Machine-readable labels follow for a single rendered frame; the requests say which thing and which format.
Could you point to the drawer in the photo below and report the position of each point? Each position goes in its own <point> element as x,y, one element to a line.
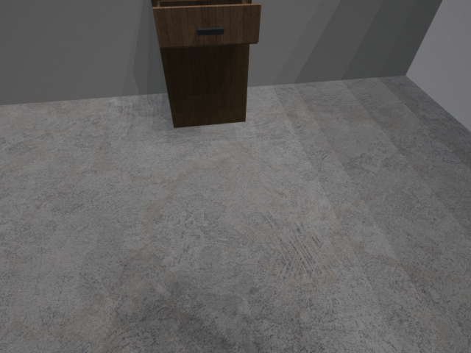
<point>176,22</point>

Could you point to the handle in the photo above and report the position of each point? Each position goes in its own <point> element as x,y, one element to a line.
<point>210,31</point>

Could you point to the cabinet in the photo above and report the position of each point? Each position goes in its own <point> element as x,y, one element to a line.
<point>206,85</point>

